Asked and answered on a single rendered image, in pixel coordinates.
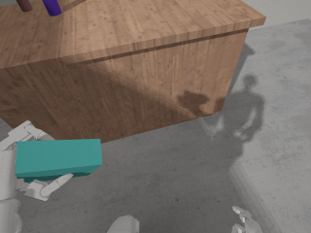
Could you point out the robot left forearm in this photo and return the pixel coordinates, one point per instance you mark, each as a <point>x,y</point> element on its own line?
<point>10,220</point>

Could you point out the sponge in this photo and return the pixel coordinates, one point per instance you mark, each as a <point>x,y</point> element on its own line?
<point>51,159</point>

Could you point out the left robot hand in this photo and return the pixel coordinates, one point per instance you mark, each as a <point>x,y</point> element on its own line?
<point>9,183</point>

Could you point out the right robot hand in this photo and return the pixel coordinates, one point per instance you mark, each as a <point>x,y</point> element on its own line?
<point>246,218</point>

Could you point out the left robot thigh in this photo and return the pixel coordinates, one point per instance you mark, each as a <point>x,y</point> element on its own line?
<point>125,224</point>

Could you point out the table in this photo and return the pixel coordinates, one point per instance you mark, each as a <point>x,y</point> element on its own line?
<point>110,69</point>

